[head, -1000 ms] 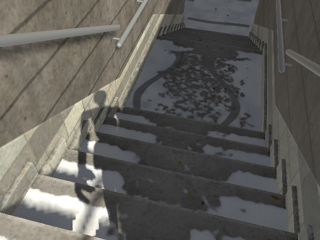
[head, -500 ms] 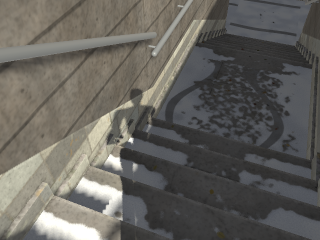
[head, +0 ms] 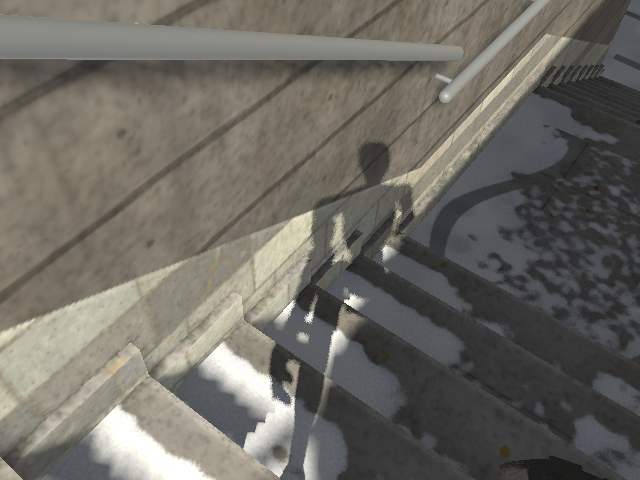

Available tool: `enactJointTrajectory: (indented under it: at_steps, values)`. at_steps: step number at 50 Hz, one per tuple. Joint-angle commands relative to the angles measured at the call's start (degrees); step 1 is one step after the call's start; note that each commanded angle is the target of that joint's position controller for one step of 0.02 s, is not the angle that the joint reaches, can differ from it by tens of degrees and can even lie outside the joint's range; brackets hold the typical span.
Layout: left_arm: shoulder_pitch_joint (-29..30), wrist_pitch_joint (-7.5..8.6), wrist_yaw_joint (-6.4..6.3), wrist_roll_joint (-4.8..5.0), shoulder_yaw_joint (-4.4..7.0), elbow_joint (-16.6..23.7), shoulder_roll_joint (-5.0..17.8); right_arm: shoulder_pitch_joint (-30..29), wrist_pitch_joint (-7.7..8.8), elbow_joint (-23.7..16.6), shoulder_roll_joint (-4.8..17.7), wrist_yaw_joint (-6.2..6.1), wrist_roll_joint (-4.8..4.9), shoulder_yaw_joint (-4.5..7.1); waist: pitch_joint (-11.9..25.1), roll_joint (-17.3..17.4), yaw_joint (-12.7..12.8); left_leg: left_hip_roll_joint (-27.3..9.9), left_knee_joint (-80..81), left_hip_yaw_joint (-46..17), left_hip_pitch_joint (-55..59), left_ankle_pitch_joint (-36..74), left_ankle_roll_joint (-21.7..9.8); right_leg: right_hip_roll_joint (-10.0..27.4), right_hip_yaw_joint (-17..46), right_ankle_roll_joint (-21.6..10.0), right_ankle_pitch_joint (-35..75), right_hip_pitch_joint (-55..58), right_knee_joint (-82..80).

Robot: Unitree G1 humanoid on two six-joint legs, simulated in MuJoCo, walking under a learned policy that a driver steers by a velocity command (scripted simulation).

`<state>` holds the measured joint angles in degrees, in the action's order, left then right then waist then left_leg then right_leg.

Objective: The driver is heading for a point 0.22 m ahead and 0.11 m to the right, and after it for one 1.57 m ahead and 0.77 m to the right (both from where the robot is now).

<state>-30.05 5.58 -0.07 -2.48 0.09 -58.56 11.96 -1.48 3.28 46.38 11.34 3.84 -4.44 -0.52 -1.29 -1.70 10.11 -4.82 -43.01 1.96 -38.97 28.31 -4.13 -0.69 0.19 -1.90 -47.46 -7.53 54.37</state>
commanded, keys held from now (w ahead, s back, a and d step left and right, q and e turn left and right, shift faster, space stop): e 1.00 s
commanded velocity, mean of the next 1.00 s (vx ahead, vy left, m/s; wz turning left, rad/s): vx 0.12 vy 0.00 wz -0.48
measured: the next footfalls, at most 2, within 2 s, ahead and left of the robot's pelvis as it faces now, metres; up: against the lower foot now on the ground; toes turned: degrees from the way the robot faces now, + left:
left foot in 0.10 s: +0.23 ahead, +0.13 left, -0.14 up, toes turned +9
right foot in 0.62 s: +0.17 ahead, -0.14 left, -0.14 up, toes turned -24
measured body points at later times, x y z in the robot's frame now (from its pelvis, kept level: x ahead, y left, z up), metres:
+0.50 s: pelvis +0.16 +0.03 -0.09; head +0.18 +0.02 +0.36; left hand +0.30 +0.24 -0.22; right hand +0.16 -0.25 -0.21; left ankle +0.19 +0.13 -0.82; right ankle +0.17 -0.11 -0.78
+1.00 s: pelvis +0.18 -0.05 -0.09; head +0.19 -0.07 +0.36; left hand +0.36 +0.16 -0.21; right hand +0.20 -0.35 -0.20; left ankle +0.27 +0.06 -0.76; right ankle +0.13 -0.12 -0.82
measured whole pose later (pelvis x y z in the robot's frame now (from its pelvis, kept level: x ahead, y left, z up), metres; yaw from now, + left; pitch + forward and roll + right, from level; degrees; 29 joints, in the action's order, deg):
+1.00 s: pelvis +0.18 -0.05 -0.09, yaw -32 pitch +4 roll +2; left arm -22.2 5.3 2.6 -3.2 4.9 -44.0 14.1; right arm 10.1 2.3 40.8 13.3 -1.5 -3.0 2.1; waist 3.4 -0.6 4.0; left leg -0.1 -60.2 -0.6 -35.5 -18.8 5.4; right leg -4.4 5.9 -4.4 -18.4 -20.5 35.2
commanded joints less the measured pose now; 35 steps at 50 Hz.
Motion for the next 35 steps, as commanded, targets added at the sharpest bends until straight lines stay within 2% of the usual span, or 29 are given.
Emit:
enactJointTrajectory:
  at_steps: [1,2,3,4,5,6,7,8,9,10,11,12,13,14,15,16,17,18,19,20,24,28,29,30,31,32,33,34,35]
  values:
    - [-15.09,1.76,0.65,1.26,0.15,-3.17,1.13,-14.28,0.82,-7.25,3.79,1.75,-5.3,0.37,-7.18,4.74,5.19,1.11,26.24,4.3,9.55,-14.56,4.45,-0.35,8.37,-7.11,27.68,-3.91,-5.95]
    - [-16.35,1.19,1.66,0.04,0.74,-4.27,5.2,-8.57,0.26,-4.85,1.89,2.34,-3.01,-0.04,-3.93,0.82,3.19,2.0,23.98,4.39,23.01,-8.43,5.52,0.88,10.83,-8.25,31.8,-6.79,-6.16]
    - [-9.17,0.51,3.16,-0.13,2.35,-2.66,10.68,0.35,-0.01,-1.79,3.93,2.42,-1.83,0.58,-3.88,0.73,-3.3,0.78,26.14,4.08,32.08,-1.53,5.1,1.48,10.7,-7.74,33.43,-10.36,-1.55]
    - [-5.02,-0.7,4.84,-1.03,3.05,-1.46,13.49,13.81,0.29,2.65,8.03,1.84,-0.96,2.08,-1.13,4.97,-9.51,-2.15,27.57,2.5,46.23,7.3,3.37,1.72,10.62,-4.59,34.96,-16.0,7.71]
    - [-2.91,-1.73,6.51,-1.37,2.67,-1.55,12.07,28.4,0.11,6.67,11.95,0.55,-1.33,4.45,1.71,8.7,-17.35,-4.87,28.06,2.41,61.16,10.04,0.77,-0.52,8.34,0.6,33.07,-22.77,18.64]
    - [-5.88,-2.48,7.15,-0.65,1.5,-1.9,5.44,37.46,-0.89,8.21,14.67,-0.5,-2.25,5.49,14.34,17.31,-17.92,-13.22,15.96,-4.0,76.85,30.72,-8.77,-4.4,8.67,4.97,6.73,-28.75,40.48]
    - [-10.41,-2.34,7.1,0.66,1.24,-0.72,0.83,36.6,-0.83,6.92,13.86,0.48,-2.56,5.54,28.11,16.94,-13.32,-23.09,1.69,-5.79,84.59,51.45,-16.22,-1.0,3.85,6.92,-3.12,-33.22,56.04]
    - [-4.99,-2.73,6.92,0.96,1.64,3.01,3.29,30.46,-0.89,4.5,13.53,0.23,-3.23,5.48,25.21,12.73,-12.49,-23.86,3.68,-7.29,77.61,52.79,-16.93,0.13,1.3,8.07,-3.63,-40.51,61.54]
    - [0.97,-2.68,6.21,0.91,1.33,6.07,2.71,23.52,-0.69,2.41,10.91,0.01,-1.92,4.51,19.62,7.48,-10.93,-22.27,7.32,-4.32,64.51,39.35,-14.28,1.73,1.4,6.82,-0.31,-41.58,55.86]
    - [-0.12,-2.22,5.13,0.95,-0.03,6.89,-1.28,15.46,-0.09,0.65,9.35,1.0,-1.02,3.5,14.42,5.46,-6.58,-23.63,10.36,-2.31,48.79,32.32,-13.69,4.83,3.92,6.23,2.24,-38.11,50.49]
    - [2.07,-2.06,4.08,1.14,-0.66,9.56,-2.96,9.8,0.79,-0.37,9.57,1.47,0.96,3.26,7.61,6.4,-2.95,-23.48,16.21,-0.73,32.88,19.11,-13.14,5.8,4.02,7.53,3.2,-34.57,44.67]
    - [-0.46,-1.93,3.18,0.81,-0.29,7.34,-1.53,8.84,1.92,-1.2,9.21,0.21,0.26,3.16,3.97,3.52,-2.65,-20.01,20.86,3.5,18.2,16.56,-13.46,7.36,4.86,7.4,17.08,-26.01,35.46]
    - [-3.82,-2.1,3.16,0.52,-0.09,6.82,-1.48,8.43,2.97,-1.08,11.24,-0.23,-1.1,3.87,2.99,5.51,-0.76,-19.83,21.47,5.7,13.96,16.65,-14.31,5.76,3.09,7.91,21.06,-23.06,35.46]
    - [-7.09,-2.09,2.9,0.71,0.85,5.34,0.69,6.76,3.96,-2.44,9.29,-1.65,-1.68,3.8,3.52,2.68,-1.06,-18.69,23.49,7.62,12.13,8.09,-14.52,6.67,4.36,8.53,32.97,-22.36,24.46]
    - [-7.13,-2.38,2.74,-0.24,0.72,5.87,-0.38,8.38,4.56,-1.31,8.4,-2.46,-0.94,3.53,4.57,3.33,-0.49,-18.36,24.69,7.34,14.37,0.19,-12.81,8.48,3.72,8.31,38.2,-21.19,13.97]
    - [-3.98,-2.34,2.59,-0.7,1.23,6.88,0.4,10.3,4.72,-0.17,8.11,-3.49,-0.37,3.67,4.88,3.75,-1.36,-18.49,25.95,6.73,16.28,-5.14,-11.35,9.57,3.37,8.17,39.79,-19.37,6.68]
    - [-2.03,-2.61,2.3,-0.94,1.59,8.47,1.33,13.64,4.26,0.74,9.71,-4.32,0.12,4.52,5.31,4.72,-3.11,-20.65,25.54,4.42,19.56,-4.17,-11.74,8.79,2.53,8.48,39.35,-20.3,6.43]
    - [1.57,-2.71,1.62,-0.82,1.43,11.13,0.78,14.67,3.68,-0.15,12.49,-4.97,-0.31,5.89,5.66,6.47,-4.54,-22.16,25.68,3.95,22.43,-2.71,-12.81,8.28,2.36,7.89,37.61,-21.37,7.34]
    - [4.24,-3.25,1.39,-1.3,1.16,12.72,0.2,15.55,3.07,-0.4,13.32,-5.64,-1.26,6.82,5.31,5.44,-6.14,-23.77,26.04,3.43,25.81,-7.24,-13.41,8.82,3.0,7.05,36.35,-24.45,6.94]
    - [5.77,-3.77,1.04,-1.48,1.14,13.55,0.02,17.35,2.63,-0.42,11.18,-6.28,-0.99,6.9,3.72,4.36,-7.96,-24.75,27.21,2.8,28.07,-14.59,-13.43,9.49,3.0,6.25,35.68,-27.23,3.67]
    - [11.36,-5.47,1.04,-1.73,1.65,16.84,0.11,20.14,2.62,-0.28,8.08,-8.57,-0.14,7.38,-0.26,5.36,-11.54,-23.23,30.36,4.58,29.03,-40.86,-9.2,7.78,-1.14,3.49,30.8,-28.03,-0.87]
    - [15.39,-5.62,2.06,-0.63,2.9,19.34,0.55,17.51,2.78,-1.42,11.54,-9.49,-0.78,9.39,0.46,5.99,-12.17,-22.65,29.15,8.3,31.22,-42.8,-5.91,4.59,-4.59,1.23,28.72,-21.01,-11.73]
    - [15.66,-4.94,2.33,-0.47,3.86,19.21,1.62,15.57,2.64,-1.32,11.75,-9.68,-0.62,9.48,1.89,6.38,-11.38,-21.44,26.69,10.3,31.72,-42.06,-3.76,3.79,-5.15,0.37,31.46,-16.64,-17.29]
    - [13.17,-3.9,2.5,0.68,4.95,18.25,2.85,14.92,1.97,-1.2,11.14,-9.65,-0.33,9.14,3.07,6.25,-9.78,-20.58,22.83,11.88,28.99,-42.79,-2.17,1.49,-7.5,-0.72,37.71,-9.21,-24.04]
    - [8.14,-2.66,2.49,1.52,6.84,16.39,5.34,13.83,1.67,-1.25,10.19,-9.03,-0.26,8.55,5.49,4.95,-6.6,-18.19,16.42,13.87,23.68,-41.87,0.59,-0.64,-7.71,-2.54,47.44,2.54,-29.15]
    - [0.18,-0.72,1.34,0.07,8.98,13.93,11.81,13.04,1.76,-3.33,5.47,-8.46,0.62,7.46,12.73,-5.26,-3.17,-10.76,-2.36,18.72,13.71,-61.65,6.82,8.05,4.07,-7.15,74.25,19.47,-31.33]
    - [-7.43,1.32,0.38,-1.26,10.22,14.31,19.31,11.56,3.31,-11.1,0.07,-7.54,0.17,5.49,19.95,-9.9,-3.95,-1.94,-14.87,10.39,-4.32,-76.29,9.83,22.93,27.8,-21.53,87.84,32.9,-28.28]
    - [-10.01,3.01,1.06,-4.19,10.69,11.22,17.34,4.78,3.91,-11.27,1.34,-6.58,2.7,4.97,9.9,1.6,0.26,1.12,-15.1,-1.28,-14.14,-74.62,9.49,23.91,28.48,-21.54,88.6,29.33,-28.93]
    - [-6.55,3.64,1.66,-3.12,10.51,11.19,15.21,3.97,3.97,-12.4,4.12,-6.84,3.8,5.39,6.2,-1.81,-1.07,0.27,-16.92,-3.01,-17.26,-71.91,9.14,22.57,24.11,-19.99,84.64,24.77,-29.5]
Velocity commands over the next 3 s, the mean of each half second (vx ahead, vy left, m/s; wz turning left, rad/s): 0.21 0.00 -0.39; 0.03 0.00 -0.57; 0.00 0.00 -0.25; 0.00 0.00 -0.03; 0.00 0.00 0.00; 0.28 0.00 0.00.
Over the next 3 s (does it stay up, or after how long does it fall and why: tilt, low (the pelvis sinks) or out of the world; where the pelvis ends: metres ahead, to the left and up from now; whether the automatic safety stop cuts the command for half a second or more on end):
stays up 0.31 -0.13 -0.13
